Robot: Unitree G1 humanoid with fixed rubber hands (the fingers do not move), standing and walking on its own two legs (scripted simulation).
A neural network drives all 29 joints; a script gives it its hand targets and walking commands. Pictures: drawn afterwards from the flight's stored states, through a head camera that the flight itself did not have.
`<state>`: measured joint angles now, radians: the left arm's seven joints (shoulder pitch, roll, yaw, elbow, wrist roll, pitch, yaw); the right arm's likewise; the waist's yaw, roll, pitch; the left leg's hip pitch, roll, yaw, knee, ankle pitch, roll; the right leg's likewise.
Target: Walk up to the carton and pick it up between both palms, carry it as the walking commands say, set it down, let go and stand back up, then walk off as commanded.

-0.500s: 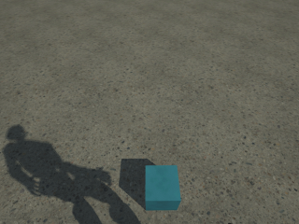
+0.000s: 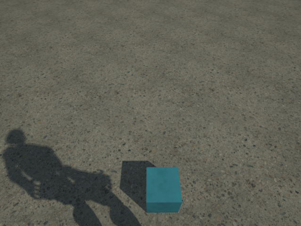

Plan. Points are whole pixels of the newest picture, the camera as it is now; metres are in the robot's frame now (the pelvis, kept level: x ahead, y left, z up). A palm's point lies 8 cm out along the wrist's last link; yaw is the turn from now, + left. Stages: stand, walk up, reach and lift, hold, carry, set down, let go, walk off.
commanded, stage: stand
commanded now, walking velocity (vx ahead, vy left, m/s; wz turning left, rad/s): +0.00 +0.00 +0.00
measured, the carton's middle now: (162, 190) +0.46 -0.05 -0.67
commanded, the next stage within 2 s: reach and lift in 0.12 s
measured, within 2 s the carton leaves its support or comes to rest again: neither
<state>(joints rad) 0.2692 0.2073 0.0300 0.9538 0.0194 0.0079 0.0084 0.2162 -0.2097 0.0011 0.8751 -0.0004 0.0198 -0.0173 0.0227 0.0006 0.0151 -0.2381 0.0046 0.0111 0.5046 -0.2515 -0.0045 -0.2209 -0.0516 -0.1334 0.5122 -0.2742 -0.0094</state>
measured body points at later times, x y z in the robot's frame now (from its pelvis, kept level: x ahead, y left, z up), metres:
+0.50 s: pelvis -0.01 -0.01 -0.03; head +0.08 -0.02 +0.41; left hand +0.16 +0.23 -0.15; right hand +0.16 -0.23 -0.16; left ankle +0.01 +0.12 -0.74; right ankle +0.00 -0.11 -0.74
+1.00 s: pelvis -0.08 -0.02 -0.08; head +0.13 -0.03 +0.31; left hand +0.30 +0.19 -0.19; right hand +0.31 -0.21 -0.19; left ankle +0.01 +0.12 -0.74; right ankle +0.00 -0.11 -0.74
